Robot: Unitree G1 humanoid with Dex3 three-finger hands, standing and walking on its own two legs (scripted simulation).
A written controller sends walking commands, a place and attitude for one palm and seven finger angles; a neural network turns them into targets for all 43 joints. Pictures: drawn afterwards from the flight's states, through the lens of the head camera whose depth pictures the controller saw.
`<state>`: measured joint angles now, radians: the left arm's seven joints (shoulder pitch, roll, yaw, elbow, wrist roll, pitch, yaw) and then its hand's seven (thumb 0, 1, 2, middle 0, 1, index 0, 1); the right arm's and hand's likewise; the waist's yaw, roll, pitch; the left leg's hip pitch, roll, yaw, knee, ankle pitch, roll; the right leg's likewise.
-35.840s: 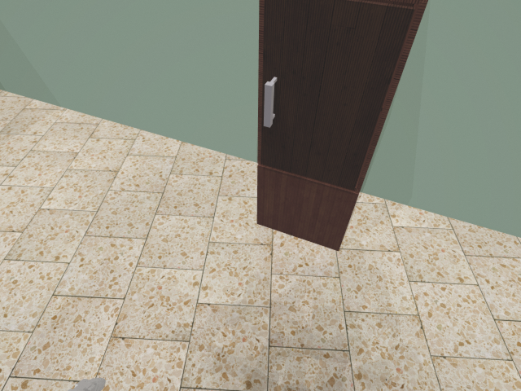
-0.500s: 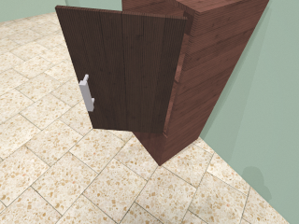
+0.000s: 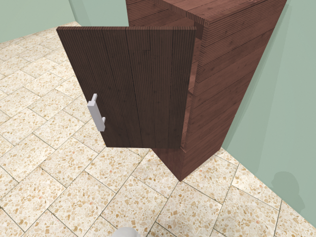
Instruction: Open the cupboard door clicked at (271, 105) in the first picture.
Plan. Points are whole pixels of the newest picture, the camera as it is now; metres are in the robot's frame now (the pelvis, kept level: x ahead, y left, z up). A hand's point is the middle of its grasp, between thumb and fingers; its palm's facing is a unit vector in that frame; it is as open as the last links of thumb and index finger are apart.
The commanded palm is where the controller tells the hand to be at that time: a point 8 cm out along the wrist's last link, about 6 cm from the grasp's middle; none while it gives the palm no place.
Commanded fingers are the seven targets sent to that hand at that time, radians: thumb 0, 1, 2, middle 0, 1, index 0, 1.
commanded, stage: come to a stop and stand still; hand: left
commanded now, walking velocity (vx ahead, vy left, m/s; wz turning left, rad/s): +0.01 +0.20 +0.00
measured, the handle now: (98, 112) +0.53 +0.26 -0.06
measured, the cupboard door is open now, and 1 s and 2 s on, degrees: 50 50 50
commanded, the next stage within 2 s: look again from close up in 1.20 s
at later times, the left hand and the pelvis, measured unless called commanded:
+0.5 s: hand out of the picture +0.04 +0.26 -0.18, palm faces +0.01 -0.98 -0.18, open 7.3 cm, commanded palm none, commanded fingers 0.00 0.90 0.90 -0.20 -0.30 -0.20 -0.30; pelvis +0.01 +0.07 +0.00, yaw -1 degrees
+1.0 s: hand out of the picture +0.00 +0.17 -0.18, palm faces +0.04 -0.98 -0.18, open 7.2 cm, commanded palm none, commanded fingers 0.00 0.90 0.90 -0.20 -0.30 -0.20 -0.30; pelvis +0.00 +0.00 +0.00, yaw +0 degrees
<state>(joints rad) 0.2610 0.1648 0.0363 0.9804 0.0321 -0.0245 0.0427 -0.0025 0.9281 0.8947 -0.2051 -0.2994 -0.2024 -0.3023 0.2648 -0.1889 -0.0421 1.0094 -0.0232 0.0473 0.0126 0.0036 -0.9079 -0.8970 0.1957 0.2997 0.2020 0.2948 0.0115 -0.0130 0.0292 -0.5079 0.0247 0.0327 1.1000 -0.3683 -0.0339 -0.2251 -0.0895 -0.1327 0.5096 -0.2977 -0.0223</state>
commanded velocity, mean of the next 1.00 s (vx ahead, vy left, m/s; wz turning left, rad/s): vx -0.02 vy -0.08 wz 0.00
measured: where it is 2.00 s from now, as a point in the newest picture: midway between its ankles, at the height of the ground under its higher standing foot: outside the picture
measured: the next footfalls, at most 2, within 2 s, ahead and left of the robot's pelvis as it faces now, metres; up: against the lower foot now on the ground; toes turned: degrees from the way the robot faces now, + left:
left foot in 0.20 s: +0.09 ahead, +0.20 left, +0.00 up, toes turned +5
right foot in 0.66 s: +0.01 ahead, -0.07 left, +0.00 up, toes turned -4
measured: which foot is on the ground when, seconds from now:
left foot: up 0.00-0.18, down 0.20-0.66, up 0.68-0.88, down 0.90-1.00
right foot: down 0.00-0.20, up 0.22-0.64, down 0.66-1.00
